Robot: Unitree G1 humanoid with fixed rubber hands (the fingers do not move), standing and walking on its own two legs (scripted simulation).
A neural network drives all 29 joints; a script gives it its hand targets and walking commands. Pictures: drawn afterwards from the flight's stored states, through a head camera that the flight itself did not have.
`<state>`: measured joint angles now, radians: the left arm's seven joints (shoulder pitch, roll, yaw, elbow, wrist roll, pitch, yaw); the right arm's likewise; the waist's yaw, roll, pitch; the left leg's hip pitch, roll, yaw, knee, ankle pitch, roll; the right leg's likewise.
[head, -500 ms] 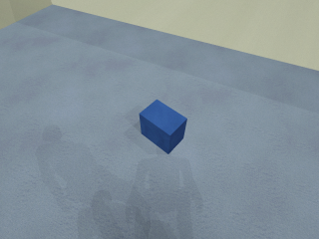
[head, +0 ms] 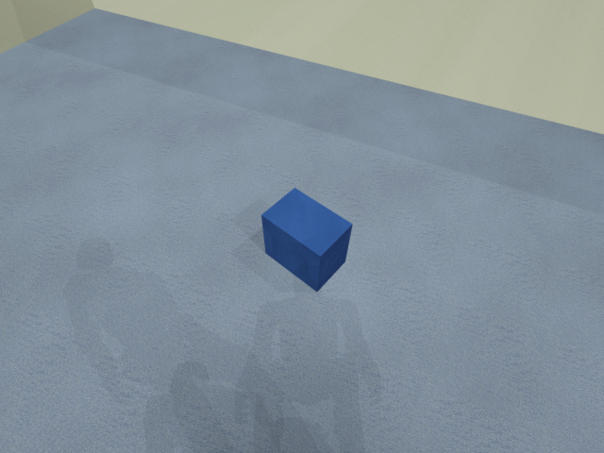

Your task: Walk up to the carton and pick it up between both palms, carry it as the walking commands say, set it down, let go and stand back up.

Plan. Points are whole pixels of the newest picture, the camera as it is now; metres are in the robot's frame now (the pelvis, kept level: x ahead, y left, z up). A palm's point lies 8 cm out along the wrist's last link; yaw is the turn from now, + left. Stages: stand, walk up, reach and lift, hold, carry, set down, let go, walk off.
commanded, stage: walk up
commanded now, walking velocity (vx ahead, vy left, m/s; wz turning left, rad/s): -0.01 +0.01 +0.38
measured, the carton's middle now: (305, 239) +0.89 -0.04 -0.65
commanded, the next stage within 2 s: none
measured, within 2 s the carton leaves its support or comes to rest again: neither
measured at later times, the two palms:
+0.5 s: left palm out of the picture +0.00 +0.21 -0.15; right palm out of the picture +0.02 -0.22 -0.14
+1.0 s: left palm out of the picture +0.01 +0.22 -0.15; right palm out of the picture +0.02 -0.23 -0.14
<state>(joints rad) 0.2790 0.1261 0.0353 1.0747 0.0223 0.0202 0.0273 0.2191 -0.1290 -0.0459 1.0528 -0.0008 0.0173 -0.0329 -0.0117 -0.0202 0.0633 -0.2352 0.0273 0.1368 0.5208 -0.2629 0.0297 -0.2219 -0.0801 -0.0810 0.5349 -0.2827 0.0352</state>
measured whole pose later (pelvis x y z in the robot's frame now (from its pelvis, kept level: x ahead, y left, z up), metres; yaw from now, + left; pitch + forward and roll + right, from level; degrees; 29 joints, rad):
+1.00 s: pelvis +0.00 -0.01 +0.00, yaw +2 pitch +0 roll +1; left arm 0.26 0.16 0.06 1.04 0.02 0.01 0.03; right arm 0.26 -0.13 -0.06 1.04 0.00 0.02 -0.02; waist -0.02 -0.03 0.04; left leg -0.27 0.01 0.10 0.51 -0.24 0.03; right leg -0.25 -0.09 -0.12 0.54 -0.29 0.03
